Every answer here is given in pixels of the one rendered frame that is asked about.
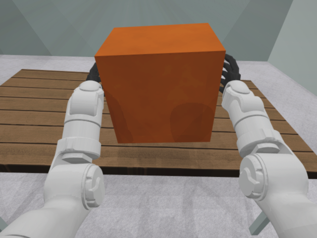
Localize table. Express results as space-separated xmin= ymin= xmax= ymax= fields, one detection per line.
xmin=0 ymin=69 xmax=317 ymax=236

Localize right robot upper arm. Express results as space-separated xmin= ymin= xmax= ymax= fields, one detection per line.
xmin=238 ymin=153 xmax=317 ymax=238

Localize right robot hand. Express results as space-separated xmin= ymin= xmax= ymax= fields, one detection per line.
xmin=219 ymin=54 xmax=241 ymax=93

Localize robot left forearm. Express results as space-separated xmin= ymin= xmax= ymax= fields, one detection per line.
xmin=44 ymin=80 xmax=104 ymax=202

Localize left robot upper arm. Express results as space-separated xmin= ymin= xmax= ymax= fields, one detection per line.
xmin=0 ymin=163 xmax=105 ymax=238

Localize carton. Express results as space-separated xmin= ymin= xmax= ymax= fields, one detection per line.
xmin=94 ymin=23 xmax=226 ymax=143

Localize left robot hand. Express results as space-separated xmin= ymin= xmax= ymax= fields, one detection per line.
xmin=86 ymin=63 xmax=105 ymax=97

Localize robot right forearm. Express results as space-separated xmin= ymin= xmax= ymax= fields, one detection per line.
xmin=221 ymin=80 xmax=309 ymax=189

